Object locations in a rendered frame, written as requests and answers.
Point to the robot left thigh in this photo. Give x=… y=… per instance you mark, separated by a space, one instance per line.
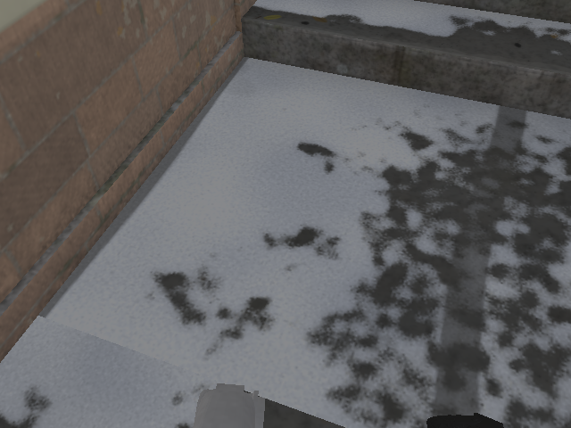
x=228 y=406

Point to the left robot shin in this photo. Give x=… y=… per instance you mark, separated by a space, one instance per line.
x=200 y=397

